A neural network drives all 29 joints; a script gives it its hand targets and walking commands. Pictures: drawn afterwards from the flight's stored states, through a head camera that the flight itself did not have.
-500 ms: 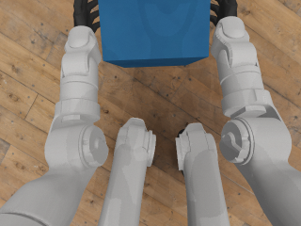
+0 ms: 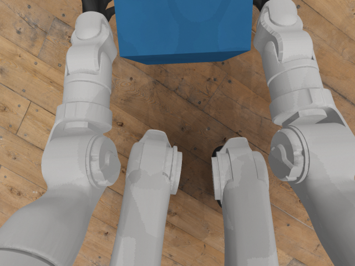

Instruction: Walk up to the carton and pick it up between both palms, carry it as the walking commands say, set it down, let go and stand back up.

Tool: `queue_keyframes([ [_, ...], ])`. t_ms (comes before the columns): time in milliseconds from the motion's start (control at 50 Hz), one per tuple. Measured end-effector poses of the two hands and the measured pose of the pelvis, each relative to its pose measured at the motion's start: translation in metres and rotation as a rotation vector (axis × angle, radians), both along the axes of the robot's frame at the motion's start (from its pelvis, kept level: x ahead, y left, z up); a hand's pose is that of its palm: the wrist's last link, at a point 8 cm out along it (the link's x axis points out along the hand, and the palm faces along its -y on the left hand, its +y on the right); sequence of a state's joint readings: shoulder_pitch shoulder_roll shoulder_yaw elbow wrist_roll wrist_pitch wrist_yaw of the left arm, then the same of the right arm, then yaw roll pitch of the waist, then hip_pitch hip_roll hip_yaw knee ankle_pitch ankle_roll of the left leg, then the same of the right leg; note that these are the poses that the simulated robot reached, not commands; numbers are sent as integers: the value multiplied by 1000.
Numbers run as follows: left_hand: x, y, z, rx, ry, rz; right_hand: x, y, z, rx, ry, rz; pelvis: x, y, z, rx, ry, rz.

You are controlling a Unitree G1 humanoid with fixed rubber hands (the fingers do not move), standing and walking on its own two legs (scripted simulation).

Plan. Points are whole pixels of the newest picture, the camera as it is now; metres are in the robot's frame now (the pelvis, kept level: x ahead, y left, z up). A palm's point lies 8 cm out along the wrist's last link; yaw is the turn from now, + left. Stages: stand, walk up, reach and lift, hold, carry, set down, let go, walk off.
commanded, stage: set down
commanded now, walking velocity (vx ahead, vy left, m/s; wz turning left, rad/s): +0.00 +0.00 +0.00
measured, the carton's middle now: (182, 3) +0.56 +0.06 -0.23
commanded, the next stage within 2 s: none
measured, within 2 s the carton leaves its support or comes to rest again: rests again in 0.66 s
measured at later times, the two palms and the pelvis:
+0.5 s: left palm (102, 21) +0.51 +0.20 -0.18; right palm (268, 8) +0.54 -0.10 -0.18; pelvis -0.01 +0.00 -0.01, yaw +0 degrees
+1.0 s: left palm (106, 24) +0.51 +0.20 -0.19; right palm (267, 12) +0.54 -0.10 -0.19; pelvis +0.00 +0.00 -0.02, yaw +0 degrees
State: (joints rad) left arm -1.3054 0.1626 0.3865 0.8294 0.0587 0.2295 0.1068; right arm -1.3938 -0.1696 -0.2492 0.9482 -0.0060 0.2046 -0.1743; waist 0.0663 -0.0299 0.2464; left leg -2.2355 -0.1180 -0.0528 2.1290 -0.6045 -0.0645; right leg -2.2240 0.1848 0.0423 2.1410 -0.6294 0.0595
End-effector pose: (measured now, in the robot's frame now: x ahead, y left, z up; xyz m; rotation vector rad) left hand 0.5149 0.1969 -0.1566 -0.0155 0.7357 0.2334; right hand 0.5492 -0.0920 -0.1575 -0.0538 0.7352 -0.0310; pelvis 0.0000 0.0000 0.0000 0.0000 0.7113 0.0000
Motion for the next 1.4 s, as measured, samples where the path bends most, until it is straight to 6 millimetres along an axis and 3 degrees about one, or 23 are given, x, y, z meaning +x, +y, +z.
queue_keyframes([
  [840,-8,-2,-37,-24,45,-46,-5,-6,-35,-14,36,23,-3,-2,-19,8,-92,-1],
  [1400,-7,1,-38,-42,37,-89,-5,-9,-38,5,27,54,-7,-4,-28,13,-124,-1],
])
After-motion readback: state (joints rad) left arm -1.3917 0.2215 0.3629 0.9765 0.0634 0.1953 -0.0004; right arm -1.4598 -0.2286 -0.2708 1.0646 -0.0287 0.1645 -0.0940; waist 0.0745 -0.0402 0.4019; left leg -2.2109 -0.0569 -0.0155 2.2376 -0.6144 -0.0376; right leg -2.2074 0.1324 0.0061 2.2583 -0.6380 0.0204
